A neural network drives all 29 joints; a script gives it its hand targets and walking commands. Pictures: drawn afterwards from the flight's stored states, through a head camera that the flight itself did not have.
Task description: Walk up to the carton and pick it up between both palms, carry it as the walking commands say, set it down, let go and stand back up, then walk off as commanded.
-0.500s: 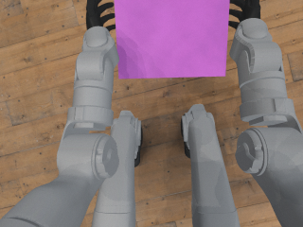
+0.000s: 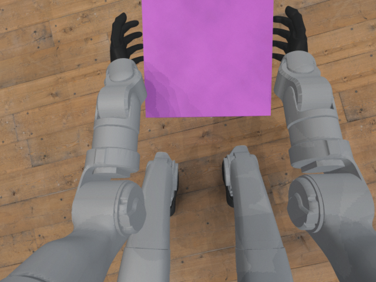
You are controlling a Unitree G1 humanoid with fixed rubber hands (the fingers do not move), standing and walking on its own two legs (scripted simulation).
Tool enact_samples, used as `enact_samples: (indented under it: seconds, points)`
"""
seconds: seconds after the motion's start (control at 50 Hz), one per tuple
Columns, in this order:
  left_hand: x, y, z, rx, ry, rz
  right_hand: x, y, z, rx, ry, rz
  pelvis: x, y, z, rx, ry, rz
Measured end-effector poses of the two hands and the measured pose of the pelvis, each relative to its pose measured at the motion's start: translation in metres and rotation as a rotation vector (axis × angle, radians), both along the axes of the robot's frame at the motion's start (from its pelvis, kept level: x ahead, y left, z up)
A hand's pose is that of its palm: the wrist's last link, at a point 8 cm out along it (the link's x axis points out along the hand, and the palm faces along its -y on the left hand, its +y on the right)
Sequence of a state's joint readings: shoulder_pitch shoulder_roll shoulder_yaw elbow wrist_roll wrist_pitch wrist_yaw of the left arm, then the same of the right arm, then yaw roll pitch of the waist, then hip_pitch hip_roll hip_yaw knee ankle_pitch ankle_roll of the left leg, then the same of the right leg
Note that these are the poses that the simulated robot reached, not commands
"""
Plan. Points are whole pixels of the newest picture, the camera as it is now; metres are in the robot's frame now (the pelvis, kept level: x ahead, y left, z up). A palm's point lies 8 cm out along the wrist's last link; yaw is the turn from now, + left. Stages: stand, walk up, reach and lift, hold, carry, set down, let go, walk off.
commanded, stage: reach and lift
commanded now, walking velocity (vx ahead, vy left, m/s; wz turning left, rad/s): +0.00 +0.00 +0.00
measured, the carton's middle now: (204, 63) +0.52 -0.02 -0.14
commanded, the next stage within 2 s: none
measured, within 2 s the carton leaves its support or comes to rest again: neither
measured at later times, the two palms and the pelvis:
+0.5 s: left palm (102, 52) +0.47 +0.13 +0.03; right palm (311, 44) +0.47 -0.17 +0.02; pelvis +0.01 +0.00 +0.07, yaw +0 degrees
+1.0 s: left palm (64, 42) +0.45 +0.14 +0.11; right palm (347, 34) +0.44 -0.16 +0.10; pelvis +0.03 +0.00 +0.12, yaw +0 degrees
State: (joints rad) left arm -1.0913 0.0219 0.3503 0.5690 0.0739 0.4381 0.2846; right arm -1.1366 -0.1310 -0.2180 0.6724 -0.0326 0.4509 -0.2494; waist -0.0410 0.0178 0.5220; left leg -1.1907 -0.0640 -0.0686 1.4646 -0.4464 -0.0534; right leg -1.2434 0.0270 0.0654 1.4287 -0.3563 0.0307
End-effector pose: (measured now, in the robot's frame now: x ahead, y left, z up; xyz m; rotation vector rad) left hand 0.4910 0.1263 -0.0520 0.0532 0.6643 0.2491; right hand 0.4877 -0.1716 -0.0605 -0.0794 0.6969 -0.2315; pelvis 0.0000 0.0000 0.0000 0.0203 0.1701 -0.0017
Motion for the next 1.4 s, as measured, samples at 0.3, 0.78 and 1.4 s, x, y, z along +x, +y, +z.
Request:
enact_samples:
  seconds: [0.3,0.78,1.4]
  points:
    - [-0.015,0.001,0.043,-0.003,0.023,-0.002,-0.019,0.001,0.04,-0.001,0.027,-0.006,0.005,0.0,0.039,0.0,-0.054,-0.008]
    - [-0.034,0.009,0.112,0.008,0.016,-0.01,-0.038,0.009,0.109,-0.012,0.023,0.003,0.019,0.004,0.098,-0.018,-0.154,0.0]
    - [-0.042,0.014,0.248,-0.085,0.02,-0.128,-0.051,0.004,0.254,0.006,0.031,-0.007,0.106,0.003,0.163,-0.018,-0.169,-0.01]
